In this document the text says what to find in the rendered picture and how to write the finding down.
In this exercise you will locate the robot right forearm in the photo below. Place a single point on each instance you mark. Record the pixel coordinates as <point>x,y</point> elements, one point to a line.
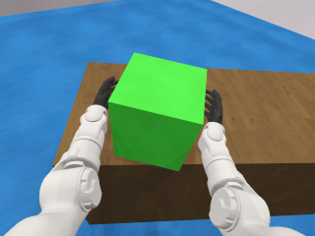
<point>217,162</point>

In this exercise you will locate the robot right hand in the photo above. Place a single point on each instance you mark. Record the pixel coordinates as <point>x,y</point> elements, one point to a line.
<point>215,110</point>

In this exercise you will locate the carton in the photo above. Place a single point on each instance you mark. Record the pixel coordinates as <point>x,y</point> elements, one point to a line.
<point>156,111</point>

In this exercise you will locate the robot left hand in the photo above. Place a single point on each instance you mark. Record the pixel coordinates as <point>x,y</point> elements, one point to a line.
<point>104,92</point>

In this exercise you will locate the left robot upper arm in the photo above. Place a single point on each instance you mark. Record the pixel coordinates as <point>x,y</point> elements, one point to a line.
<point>66,198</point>

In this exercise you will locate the pedestal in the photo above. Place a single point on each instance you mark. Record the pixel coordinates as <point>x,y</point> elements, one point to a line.
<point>269,122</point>

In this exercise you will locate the right robot upper arm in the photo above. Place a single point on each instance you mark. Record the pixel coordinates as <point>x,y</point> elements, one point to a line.
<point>239,213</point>

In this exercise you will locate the robot left forearm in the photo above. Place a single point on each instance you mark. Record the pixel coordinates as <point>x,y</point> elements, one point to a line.
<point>87,144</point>

